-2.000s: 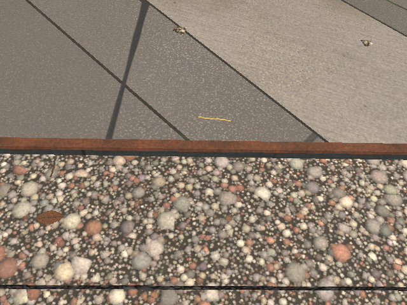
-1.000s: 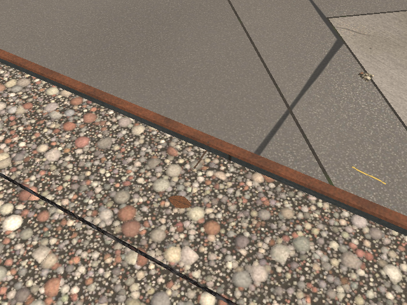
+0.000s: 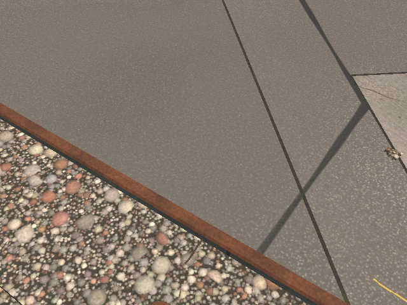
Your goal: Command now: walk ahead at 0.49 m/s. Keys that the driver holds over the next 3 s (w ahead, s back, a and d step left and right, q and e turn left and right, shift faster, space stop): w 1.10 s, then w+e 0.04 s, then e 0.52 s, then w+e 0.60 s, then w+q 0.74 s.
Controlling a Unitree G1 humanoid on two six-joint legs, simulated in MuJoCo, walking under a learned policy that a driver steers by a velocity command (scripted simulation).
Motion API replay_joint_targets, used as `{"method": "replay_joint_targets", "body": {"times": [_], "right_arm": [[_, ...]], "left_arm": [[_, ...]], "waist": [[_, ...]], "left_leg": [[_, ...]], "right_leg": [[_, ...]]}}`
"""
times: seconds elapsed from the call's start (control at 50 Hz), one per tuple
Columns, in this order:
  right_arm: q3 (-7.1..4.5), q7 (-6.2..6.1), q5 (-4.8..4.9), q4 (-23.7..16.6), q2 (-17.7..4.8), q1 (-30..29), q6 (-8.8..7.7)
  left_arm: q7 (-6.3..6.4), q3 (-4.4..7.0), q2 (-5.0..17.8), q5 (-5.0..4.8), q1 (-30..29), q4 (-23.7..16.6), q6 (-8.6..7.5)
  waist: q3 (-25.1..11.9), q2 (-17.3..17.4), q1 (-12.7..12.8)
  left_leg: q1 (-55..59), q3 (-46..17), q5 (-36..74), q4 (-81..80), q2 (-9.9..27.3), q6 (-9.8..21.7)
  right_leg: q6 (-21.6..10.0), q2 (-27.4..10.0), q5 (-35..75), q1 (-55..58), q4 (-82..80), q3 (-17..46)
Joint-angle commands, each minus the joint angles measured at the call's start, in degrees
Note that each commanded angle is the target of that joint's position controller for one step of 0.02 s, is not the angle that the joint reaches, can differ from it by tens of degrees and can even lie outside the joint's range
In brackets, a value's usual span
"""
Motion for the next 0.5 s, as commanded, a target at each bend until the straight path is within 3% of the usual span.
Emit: {"method": "replay_joint_targets", "body": {"times": [0.02,0.04,0.06,0.08,0.1,0.12,0.14,0.16,0.18,0.2,0.22,0.28,0.34,0.4,0.5], "right_arm": [[-1.54,0.32,0.23,-2.91,-5.08,-0.43,-0.43],[-1.92,0.39,0.54,-1.75,-5.19,2.42,-0.56],[-3.04,0.28,0.79,1.01,-6.60,9.24,-0.68],[-4.65,0.19,0.72,4.34,-9.75,15.38,-1.03],[-5.62,-0.14,1.19,5.89,-10.95,23.00,-0.66],[-4.26,0.13,0.65,6.60,-8.01,27.98,-0.15],[-4.07,0.80,0.62,5.62,-10.07,21.69,-0.32],[-3.60,1.20,0.96,3.80,-9.76,14.78,-1.03],[-2.78,0.90,0.31,3.74,-8.16,10.43,-2.06],[-1.95,0.65,-0.49,4.13,-5.86,8.90,-2.95],[-1.61,0.46,-0.89,4.59,-5.05,8.08,-3.40],[-1.21,-0.50,-1.13,5.65,-4.61,10.84,-4.36],[-1.02,-1.16,-1.60,7.42,-4.36,14.95,-4.10],[-1.31,-1.35,-1.68,8.32,-5.42,16.26,-3.66],[-2.33,-1.34,-0.58,9.96,-6.76,15.05,-2.30]], "left_arm": [[0.16,2.48,10.77,-0.36,-4.31,-3.82,0.17],[0.20,2.41,10.73,-0.37,-4.46,-3.50,0.76],[0.21,1.93,9.37,0.06,-4.96,-3.41,1.22],[0.15,0.84,6.06,0.57,-1.08,-3.31,1.34],[0.07,-0.43,3.95,1.07,-2.23,-4.26,1.17],[-0.47,-1.15,1.04,0.93,-4.67,-4.72,1.12],[-0.87,-0.55,2.54,-3.18,-5.35,-7.52,1.07],[-0.40,-0.16,5.70,-3.77,-11.88,-10.59,1.33],[-0.06,-0.06,6.44,-3.24,-13.03,-11.76,1.42],[0.22,-0.27,5.33,-2.03,-11.32,-11.07,1.63],[0.01,-0.11,5.18,-1.53,-8.83,-10.44,1.74],[-0.58,-0.13,4.29,-1.05,-8.75,-9.45,2.42],[-0.95,-0.61,2.68,-0.60,-14.16,-11.76,2.54],[-1.58,-0.79,1.69,-0.65,-19.62,-13.64,2.22],[-2.20,-0.38,1.87,-0.56,-21.15,-14.66,2.31]], "waist": [[2.25,-5.46,-3.44],[2.34,-5.35,-5.01],[-0.25,-4.13,-8.07],[-6.82,3.77,-8.43],[-11.86,9.52,-12.42],[-12.95,10.19,-12.78],[-8.63,8.56,-8.46],[-1.05,2.38,-6.98],[2.16,2.24,-4.52],[1.50,3.37,-2.83],[0.17,5.02,-1.16],[-1.78,2.72,-1.16],[-0.40,1.63,-2.35],[0.31,2.86,-3.76],[2.41,4.69,-3.00]], "left_leg": [[8.12,2.74,-5.27,-5.38,-0.91,0.94],[12.46,3.25,-4.53,-7.99,-1.18,1.62],[20.75,4.80,-4.39,-10.05,-3.28,2.17],[35.23,5.39,-5.01,-9.23,-4.53,2.47],[48.61,-7.47,-11.86,-11.23,3.98,5.18],[50.07,-17.03,-19.68,-14.40,8.82,6.14],[42.58,-34.88,-31.62,-28.71,15.88,10.95],[34.21,-35.78,-32.02,-33.01,18.03,12.05],[27.67,-30.25,-25.93,-32.03,17.47,12.53],[24.62,-24.58,-18.89,-31.46,14.32,11.35],[23.82,-19.13,-14.34,-31.15,11.17,10.05],[24.41,-8.77,-3.90,-31.91,7.64,9.98],[26.35,-4.91,-1.16,-33.44,7.42,10.89],[30.22,-2.52,1.97,-35.34,8.04,11.10],[38.34,1.60,7.47,-36.56,10.40,10.61]], "right_leg": [[-3.62,-17.56,11.00,-5.88,-3.87,9.17],[-3.12,-17.29,10.57,-7.13,-0.68,8.48],[-2.18,-14.66,14.46,-8.98,7.46,6.09],[0.18,-8.83,17.40,-14.66,22.08,0.92],[4.27,-4.82,4.14,-27.99,39.94,-1.59],[4.79,-1.84,-12.41,-36.68,55.55,4.99],[4.38,-0.46,-7.98,-43.93,61.03,7.96],[3.99,-4.19,-3.54,-46.65,62.19,6.25],[3.94,-7.51,1.78,-45.66,60.14,6.60],[4.35,-9.16,4.32,-42.33,60.20,6.75],[4.82,-9.22,7.47,-40.29,59.97,6.73],[6.55,-8.41,14.54,-40.74,60.37,3.52],[8.24,-8.24,18.75,-44.08,53.83,2.23],[8.34,-7.62,20.92,-42.70,42.55,-0.02],[5.50,-7.73,17.06,-39.15,31.57,-2.13]]}}
Next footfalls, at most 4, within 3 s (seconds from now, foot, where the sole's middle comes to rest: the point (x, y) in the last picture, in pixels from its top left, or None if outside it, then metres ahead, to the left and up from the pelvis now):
0.04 left None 0.17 0.14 -0.76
0.62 right None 0.40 -0.09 -0.76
1.06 left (191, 218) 0.79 0.11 -0.72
1.52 right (268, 204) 0.87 -0.17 -0.72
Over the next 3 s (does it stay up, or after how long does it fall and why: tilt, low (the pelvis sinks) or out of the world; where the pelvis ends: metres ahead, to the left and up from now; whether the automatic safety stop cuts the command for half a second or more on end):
stays up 1.30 -0.37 0.03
